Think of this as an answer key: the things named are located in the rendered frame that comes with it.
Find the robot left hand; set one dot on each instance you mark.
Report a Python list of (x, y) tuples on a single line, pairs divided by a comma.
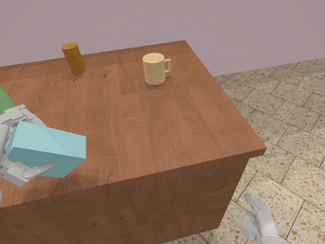
[(18, 173)]

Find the sponge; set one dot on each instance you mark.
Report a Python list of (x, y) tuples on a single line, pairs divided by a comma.
[(35, 145)]

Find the table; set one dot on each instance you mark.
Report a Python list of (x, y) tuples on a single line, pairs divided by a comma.
[(162, 161)]

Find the robot right hand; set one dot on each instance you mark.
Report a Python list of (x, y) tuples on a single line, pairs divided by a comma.
[(263, 223)]

